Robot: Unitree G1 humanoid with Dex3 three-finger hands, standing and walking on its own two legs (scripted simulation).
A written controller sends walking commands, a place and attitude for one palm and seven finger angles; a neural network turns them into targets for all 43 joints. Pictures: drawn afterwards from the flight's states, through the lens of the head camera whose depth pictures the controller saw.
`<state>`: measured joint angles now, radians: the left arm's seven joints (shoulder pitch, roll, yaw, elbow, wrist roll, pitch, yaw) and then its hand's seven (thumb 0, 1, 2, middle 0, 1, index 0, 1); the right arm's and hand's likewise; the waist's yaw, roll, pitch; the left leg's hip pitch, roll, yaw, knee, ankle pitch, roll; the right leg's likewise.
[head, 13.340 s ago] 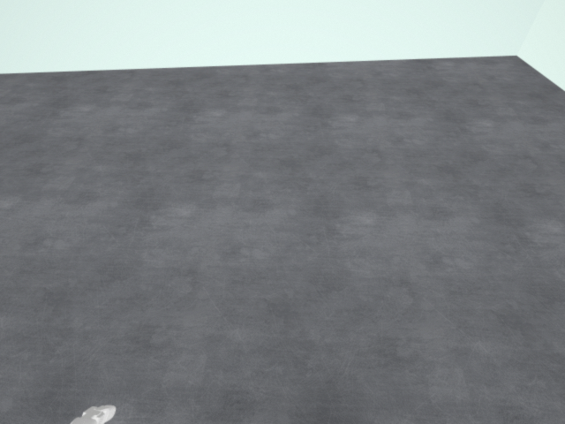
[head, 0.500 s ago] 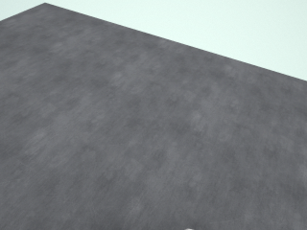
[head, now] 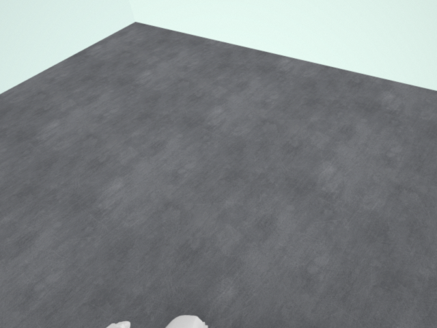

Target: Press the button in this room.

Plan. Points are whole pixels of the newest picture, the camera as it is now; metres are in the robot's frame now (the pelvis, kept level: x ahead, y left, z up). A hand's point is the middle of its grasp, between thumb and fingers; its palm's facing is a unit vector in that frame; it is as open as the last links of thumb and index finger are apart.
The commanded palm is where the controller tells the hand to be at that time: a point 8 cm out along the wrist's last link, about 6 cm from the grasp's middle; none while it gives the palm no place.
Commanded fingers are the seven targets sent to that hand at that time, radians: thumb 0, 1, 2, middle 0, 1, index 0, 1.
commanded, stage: turn or walk to find it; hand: left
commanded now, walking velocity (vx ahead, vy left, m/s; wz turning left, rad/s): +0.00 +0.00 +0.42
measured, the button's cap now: out of the picture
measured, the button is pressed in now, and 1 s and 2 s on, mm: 0 0 0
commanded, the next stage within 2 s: none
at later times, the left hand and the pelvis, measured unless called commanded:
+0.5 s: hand out of the picture -0.04 +0.28 -0.18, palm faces +0.27 -0.93 -0.23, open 7.4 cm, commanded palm none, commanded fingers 0.00 0.90 0.90 -0.20 -0.30 -0.20 -0.30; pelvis -0.03 +0.06 +0.00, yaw +12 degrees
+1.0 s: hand out of the picture -0.01 +0.21 -0.14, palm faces +0.40 -0.87 -0.29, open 7.4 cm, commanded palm none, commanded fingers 0.00 0.90 0.90 -0.20 -0.30 -0.20 -0.30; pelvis -0.04 -0.01 +0.00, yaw +24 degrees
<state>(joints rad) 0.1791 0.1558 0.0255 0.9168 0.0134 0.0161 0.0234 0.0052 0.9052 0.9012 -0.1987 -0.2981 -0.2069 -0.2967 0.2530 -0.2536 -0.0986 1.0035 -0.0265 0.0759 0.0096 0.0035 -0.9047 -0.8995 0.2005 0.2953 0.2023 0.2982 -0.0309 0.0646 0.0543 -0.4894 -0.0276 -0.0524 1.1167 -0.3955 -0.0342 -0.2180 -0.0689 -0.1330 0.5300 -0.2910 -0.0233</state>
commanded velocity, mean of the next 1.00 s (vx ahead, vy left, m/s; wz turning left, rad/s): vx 0.00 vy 0.00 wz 0.42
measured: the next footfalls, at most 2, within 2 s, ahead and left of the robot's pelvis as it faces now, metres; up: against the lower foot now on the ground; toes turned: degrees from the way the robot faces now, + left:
left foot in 0.32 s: -0.01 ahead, +0.16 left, +0.00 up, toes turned +14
right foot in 0.88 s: +0.03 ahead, -0.08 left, +0.00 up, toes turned +18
